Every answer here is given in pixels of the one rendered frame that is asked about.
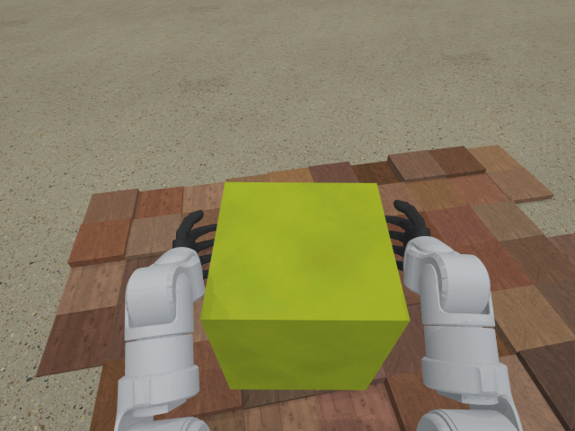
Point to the carton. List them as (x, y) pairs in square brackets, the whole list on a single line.
[(303, 290)]

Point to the right robot hand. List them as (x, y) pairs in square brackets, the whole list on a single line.
[(414, 227)]

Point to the right robot upper arm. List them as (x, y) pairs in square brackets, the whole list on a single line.
[(464, 420)]

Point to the robot left forearm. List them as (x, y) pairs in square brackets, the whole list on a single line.
[(160, 373)]

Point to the robot right forearm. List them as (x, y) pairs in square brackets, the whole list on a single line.
[(462, 360)]

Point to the left robot hand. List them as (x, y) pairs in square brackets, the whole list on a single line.
[(185, 237)]

